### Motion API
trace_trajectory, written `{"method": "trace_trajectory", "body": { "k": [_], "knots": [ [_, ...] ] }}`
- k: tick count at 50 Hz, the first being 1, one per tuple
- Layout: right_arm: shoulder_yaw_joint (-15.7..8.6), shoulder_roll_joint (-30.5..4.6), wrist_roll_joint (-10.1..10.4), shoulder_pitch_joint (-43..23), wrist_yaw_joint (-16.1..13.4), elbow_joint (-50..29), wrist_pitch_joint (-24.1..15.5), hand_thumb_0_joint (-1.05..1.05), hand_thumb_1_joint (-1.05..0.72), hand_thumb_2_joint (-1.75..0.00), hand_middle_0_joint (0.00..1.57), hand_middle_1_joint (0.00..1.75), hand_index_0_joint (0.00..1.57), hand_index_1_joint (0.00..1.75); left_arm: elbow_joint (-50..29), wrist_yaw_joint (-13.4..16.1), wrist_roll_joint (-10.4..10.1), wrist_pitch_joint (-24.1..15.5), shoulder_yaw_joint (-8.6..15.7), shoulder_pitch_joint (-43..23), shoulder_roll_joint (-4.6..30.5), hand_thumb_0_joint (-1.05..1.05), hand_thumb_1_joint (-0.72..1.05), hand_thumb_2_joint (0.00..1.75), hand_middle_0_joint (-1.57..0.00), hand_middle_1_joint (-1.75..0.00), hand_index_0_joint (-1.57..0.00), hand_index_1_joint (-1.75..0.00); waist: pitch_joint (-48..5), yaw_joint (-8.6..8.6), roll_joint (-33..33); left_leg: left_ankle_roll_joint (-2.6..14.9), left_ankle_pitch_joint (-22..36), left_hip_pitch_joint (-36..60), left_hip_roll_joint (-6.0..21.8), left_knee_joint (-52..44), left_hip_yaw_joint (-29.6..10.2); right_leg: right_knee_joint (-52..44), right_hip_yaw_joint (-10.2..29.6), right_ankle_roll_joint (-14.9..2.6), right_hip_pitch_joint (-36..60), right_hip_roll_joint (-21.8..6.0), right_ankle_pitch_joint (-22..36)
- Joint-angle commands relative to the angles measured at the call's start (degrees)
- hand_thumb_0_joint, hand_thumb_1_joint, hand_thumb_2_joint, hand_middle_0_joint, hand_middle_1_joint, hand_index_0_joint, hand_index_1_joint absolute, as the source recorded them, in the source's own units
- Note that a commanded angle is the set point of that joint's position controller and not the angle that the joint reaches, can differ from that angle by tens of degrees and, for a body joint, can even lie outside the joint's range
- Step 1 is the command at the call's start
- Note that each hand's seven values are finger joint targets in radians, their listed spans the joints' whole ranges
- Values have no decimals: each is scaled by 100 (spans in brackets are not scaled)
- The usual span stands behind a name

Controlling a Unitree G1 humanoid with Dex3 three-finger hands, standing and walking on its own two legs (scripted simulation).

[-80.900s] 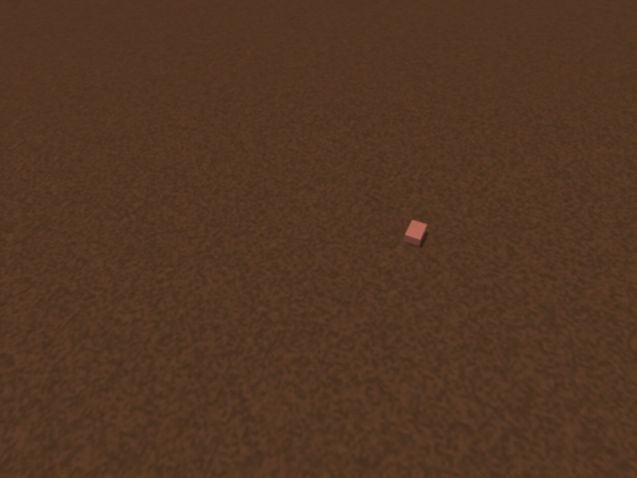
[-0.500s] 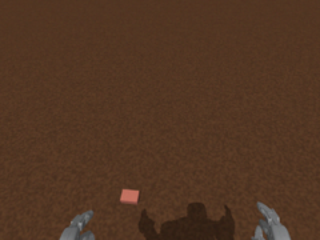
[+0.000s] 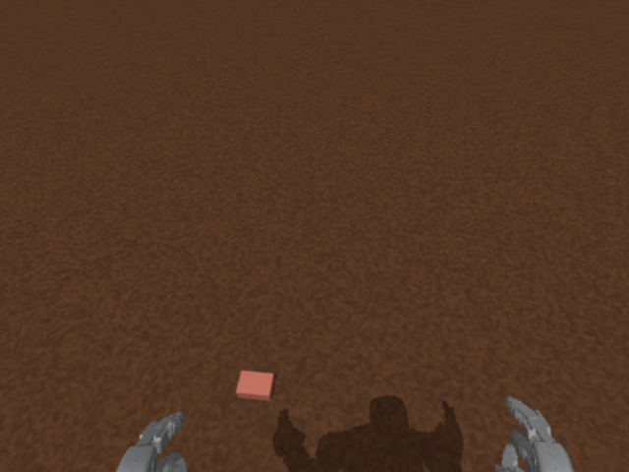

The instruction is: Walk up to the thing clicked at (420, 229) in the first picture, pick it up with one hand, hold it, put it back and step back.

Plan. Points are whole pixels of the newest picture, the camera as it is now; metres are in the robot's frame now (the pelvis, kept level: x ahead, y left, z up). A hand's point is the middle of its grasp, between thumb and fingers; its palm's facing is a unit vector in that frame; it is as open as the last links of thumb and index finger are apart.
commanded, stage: stand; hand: left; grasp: from above
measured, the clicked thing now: (255, 385) +0.54 +0.23 -0.69
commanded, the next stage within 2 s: none
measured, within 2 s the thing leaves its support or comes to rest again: neither
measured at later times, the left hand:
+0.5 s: hand out of the picture +0.05 +0.26 -0.11, palm faces +0.08 -0.94 -0.34, open 7.4 cm
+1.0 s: hand out of the picture -0.01 +0.26 -0.10, palm faces +0.07 -0.93 -0.35, open 7.4 cm
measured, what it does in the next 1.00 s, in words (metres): rises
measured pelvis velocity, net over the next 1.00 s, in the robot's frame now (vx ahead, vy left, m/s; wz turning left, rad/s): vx -0.03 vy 0.01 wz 0.05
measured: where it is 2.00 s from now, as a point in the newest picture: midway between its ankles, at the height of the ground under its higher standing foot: outside the picture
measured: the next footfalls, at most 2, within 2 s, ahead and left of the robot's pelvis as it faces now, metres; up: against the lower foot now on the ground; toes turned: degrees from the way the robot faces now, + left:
none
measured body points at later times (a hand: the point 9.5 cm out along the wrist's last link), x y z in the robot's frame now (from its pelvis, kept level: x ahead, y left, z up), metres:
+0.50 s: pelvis -0.01 +0.02 +0.05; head +0.00 +0.02 +0.50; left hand +0.04 +0.31 -0.09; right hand +0.09 -0.26 -0.08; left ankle +0.02 +0.12 -0.68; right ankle -0.02 -0.13 -0.68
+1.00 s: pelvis -0.03 +0.01 +0.06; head -0.04 +0.01 +0.51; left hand -0.01 +0.31 -0.08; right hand +0.05 -0.28 -0.08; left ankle +0.02 +0.12 -0.68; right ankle -0.02 -0.13 -0.68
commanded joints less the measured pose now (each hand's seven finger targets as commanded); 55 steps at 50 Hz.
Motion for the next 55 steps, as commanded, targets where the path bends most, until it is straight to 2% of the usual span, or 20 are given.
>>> {"method": "trace_trajectory", "body": {
  "k": [1, 2, 3, 4, 5, 6, 8, 14, 18, 21, 24, 26, 29, 34, 38, 43, 45, 47, 49, 55],
  "knots": [
    [-519, -1291, -679, -648, 249, 462, 281, 0, -90, -90, 20, 30, 20, 30, 935, 250, 714, -1436, 366, -1688, 1111, 0, 90, 90, -20, -30, -20, -30, 764, 421, -454, 402, 1854, 675, -92, -1333, -116, -1243, 334, -188, 1359, -441, 1001],
    [-605, -1336, -705, -669, 432, 553, 479, 0, -90, -90, 20, 30, 20, 30, 1919, 207, 750, -1796, 484, -1250, 1209, 0, 90, 90, -20, -30, -20, -30, 237, 373, -561, 486, 1840, 1104, -123, -1356, 37, -1348, 766, -393, 1433, -524, 940],
    [-622, -1367, -742, -767, 529, 418, 574, 0, -90, -90, 20, 30, 20, 30, 2123, 170, 713, -1982, 440, -1148, 1252, 0, 90, 90, -20, -30, -20, -30, 239, 330, -604, 490, 2128, 1379, -96, -1299, -90, -1473, 906, -503, 1156, -480, 1368],
    [-643, -1363, -651, -820, 632, 494, 622, 0, -90, -90, 20, 30, 20, 30, 2409, 170, 738, -2116, 380, -1091, 1345, 0, 90, 90, -20, -30, -20, -30, 136, 388, -551, 476, 2261, 1550, -112, -1317, -122, -1447, 888, -487, 1487, -550, 1681],
    [-630, -1261, -506, -719, 735, 707, 647, 0, -90, -90, 20, 30, 20, 30, 2616, 146, 752, -2196, 359, -1364, 1332, 0, 90, 90, -20, -30, -20, -30, 3, 333, -475, 439, 2238, 1673, -117, -1437, -69, -1397, 918, -462, 1693, -649, 2003],
    [-590, -1206, -418, -681, 829, 852, 675, 0, -90, -90, 20, 30, 20, 30, 2874, 119, 693, -2193, 376, -1566, 1277, 0, 90, 90, -20, -30, -20, -30, 102, 350, -584, 419, 1987, 1830, -141, -1586, -7, -1485, 860, -416, 1602, -644, 1834],
    [-650, -1225, -351, -829, 928, 1011, 726, 0, -90, -90, 20, 30, 20, 30, 3344, 133, 611, -2234, 398, -1651, 1224, 0, 90, 90, -20, -30, -20, -30, 123, 421, -472, 406, 2165, 1981, -132, -1680, -121, -1637, 760, -308, 1668, -623, 1872],
    [-685, -1271, -366, -902, 959, 1588, 915, 0, -90, -90, 20, 30, 20, 30, 4557, 159, 605, -2450, 407, -1891, 1207, 0, 90, 90, -20, -30, -20, -30, 493, 374, -341, 488, 1888, 2416, 2, -2317, -384, -2142, 546, -194, 1795, -570, 1543],
    [-694, -1388, -340, -870, 911, 1918, 963, 0, -90, -90, 20, 30, 20, 30, 5160, 150, 550, -2480, 360, -1827, 1124, 0, 90, 90, -20, -30, -20, -30, 475, 399, 71, 536, 2202, 2861, 257, -2850, -757, -2208, 340, -128, 2037, -462, 1689],
    [-671, -1417, -313, -921, 880, 2122, 1000, 0, -90, -90, 20, 30, 20, 30, 5562, 153, 524, -2495, 331, -1790, 1164, 0, 90, 90, -20, -30, -20, -30, 565, 384, 36, 486, 2511, 3004, 316, -3134, -798, -2474, 322, -106, 2348, -471, 1839],
    [-672, -1498, -276, -975, 846, 2304, 1074, 0, -90, -90, 20, 30, 20, 30, 5901, 148, 524, -2494, 312, -1815, 1252, 0, 90, 90, -20, -30, -20, -30, 826, 346, 44, 413, 1925, 2951, 304, -3460, -797, -2836, 319, -96, 2517, -489, 1630],
    [-661, -1437, -234, -1032, 839, 2421, 1098, 0, -90, -90, 20, 30, 20, 30, 6080, 145, 535, -2528, 303, -1829, 1332, 0, 90, 90, -20, -30, -20, -30, 841, 348, -206, 371, 2205, 3102, 223, -3369, -621, -3113, 402, -139, 2660, -619, 1909],
    [-646, -1449, -206, -996, 837, 2590, 1119, 0, -90, -90, 20, 30, 20, 30, 6278, 145, 525, -2542, 266, -1879, 1341, 0, 90, 90, -20, -30, -20, -30, 879, 314, -207, 340, 2223, 3279, 231, -3491, -573, -3291, 415, -127, 2749, -652, 1889],
    [-649, -1511, -206, -1045, 855, 2748, 1195, 0, -90, -90, 20, 30, 20, 30, 6551, 111, 529, -2514, 246, -1938, 1390, 0, 90, 90, -20, -30, -20, -30, 1231, 290, -37, 304, 902, 2885, 261, -4003, -729, -3446, 357, -88, 2828, -594, 1287],
    [-642, -1512, -207, -1118, 890, 2792, 1214, 0, -90, -90, 20, 30, 20, 30, 6691, 83, 543, -2514, 253, -1904, 1456, 0, 90, 90, -20, -30, -20, -30, 1360, 305, -59, 267, 414, 2709, 269, -4188, -815, -3510, 341, -92, 2755, -556, 1016],
    [-649, -1541, -192, -1146, 915, 2843, 1228, 0, -90, -90, 20, 30, 20, 30, 6773, 67, 553, -2542, 230, -1876, 1477, 0, 90, 90, -20, -30, -20, -30, 1350, 307, -177, 275, 460, 2786, 260, -4095, -785, -3704, 426, -110, 2626, -625, 714],
    [-642, -1523, -196, -1121, 923, 2854, 1231, 0, -90, -90, 20, 30, 20, 30, 6754, 74, 541, -2564, 243, -1977, 1549, 0, 90, 90, -20, -30, -20, -30, 1259, 270, -280, 286, 738, 2890, 227, -3951, -696, -3801, 531, -130, 2611, -716, 703],
    [-628, -1521, -205, -1103, 933, 2875, 1238, 0, -90, -90, 20, 30, 20, 30, 6772, 70, 535, -2548, 231, -1990, 1557, 0, 90, 90, -20, -30, -20, -30, 1473, 267, -194, 273, 443, 2714, 246, -4050, -752, -3794, 503, -138, 2482, -678, 443],
    [-619, -1542, -188, -1049, 941, 2897, 1223, 0, -90, -90, 20, 30, 20, 30, 6783, 57, 513, -2573, 226, -1955, 1570, 0, 90, 90, -20, -30, -20, -30, 1272, 269, -283, 287, 833, 2873, 234, -3935, -697, -3836, 566, -154, 2605, -747, 704],
    [-579, -1599, -200, -993, 934, 2927, 1216, 0, -90, -90, 20, 30, 20, 30, 6819, 46, 482, -2558, 258, -2032, 1629, 0, 90, 90, -20, -30, -20, -30, 1332, 269, -203, 281, 741, 2689, 275, -4051, -760, -3738, 538, -155, 2700, -716, 746]
  ]
}}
